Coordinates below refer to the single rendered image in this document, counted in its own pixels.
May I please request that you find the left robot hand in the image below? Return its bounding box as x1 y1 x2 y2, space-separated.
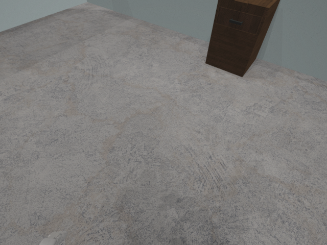
39 231 68 245

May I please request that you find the cabinet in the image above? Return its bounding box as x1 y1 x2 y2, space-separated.
205 0 280 77

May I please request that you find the drawer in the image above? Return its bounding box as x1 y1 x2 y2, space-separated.
216 7 263 34

